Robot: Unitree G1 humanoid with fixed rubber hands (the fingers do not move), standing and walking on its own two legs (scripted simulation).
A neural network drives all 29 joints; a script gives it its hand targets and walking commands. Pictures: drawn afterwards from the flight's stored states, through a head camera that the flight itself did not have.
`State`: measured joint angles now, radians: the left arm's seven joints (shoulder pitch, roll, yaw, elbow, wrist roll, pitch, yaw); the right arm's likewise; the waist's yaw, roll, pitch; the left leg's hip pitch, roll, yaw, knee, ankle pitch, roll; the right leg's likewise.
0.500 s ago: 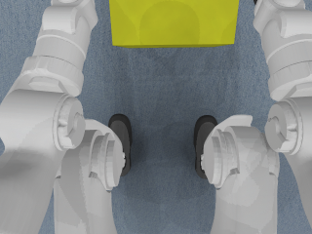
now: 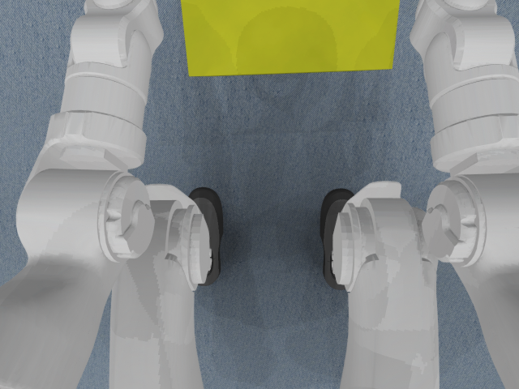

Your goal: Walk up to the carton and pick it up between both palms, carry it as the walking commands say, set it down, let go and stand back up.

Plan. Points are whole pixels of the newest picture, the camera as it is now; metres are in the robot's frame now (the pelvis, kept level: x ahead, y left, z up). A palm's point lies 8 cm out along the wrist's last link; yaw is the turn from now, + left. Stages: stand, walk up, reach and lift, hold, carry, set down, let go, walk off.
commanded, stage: reach and lift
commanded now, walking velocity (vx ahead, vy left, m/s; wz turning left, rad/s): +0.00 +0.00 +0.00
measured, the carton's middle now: out of the picture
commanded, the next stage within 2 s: none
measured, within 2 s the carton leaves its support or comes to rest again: neither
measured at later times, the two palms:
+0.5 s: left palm out of the picture +0.54 +0.12 -0.09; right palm out of the picture +0.53 -0.18 -0.10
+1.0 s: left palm out of the picture +0.53 +0.12 -0.02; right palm out of the picture +0.51 -0.18 -0.04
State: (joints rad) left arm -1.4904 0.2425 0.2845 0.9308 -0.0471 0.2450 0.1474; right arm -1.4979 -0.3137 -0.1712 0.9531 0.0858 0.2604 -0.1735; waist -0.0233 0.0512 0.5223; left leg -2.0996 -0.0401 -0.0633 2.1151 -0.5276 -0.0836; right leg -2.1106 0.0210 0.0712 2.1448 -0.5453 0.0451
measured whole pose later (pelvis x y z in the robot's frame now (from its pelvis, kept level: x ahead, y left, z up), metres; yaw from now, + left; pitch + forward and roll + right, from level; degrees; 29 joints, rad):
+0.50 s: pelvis -0.02 +0.00 +0.03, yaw +0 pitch +27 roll +2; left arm -1.43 0.14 0.37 0.75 0.04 0.31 0.26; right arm -1.44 -0.23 -0.25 0.80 0.02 0.32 -0.25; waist -0.03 0.03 0.52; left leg -1.98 -0.04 -0.06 1.99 -0.48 -0.08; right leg -2.00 0.02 0.08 2.02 -0.49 0.05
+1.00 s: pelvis -0.02 +0.01 +0.08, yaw -1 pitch +23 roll +2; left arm -1.35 0.10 0.40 0.64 0.07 0.38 0.25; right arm -1.35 -0.17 -0.29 0.68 -0.03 0.39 -0.25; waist -0.03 0.03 0.52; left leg -1.81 -0.05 -0.06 1.86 -0.46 -0.07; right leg -1.82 0.02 0.08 1.89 -0.47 0.05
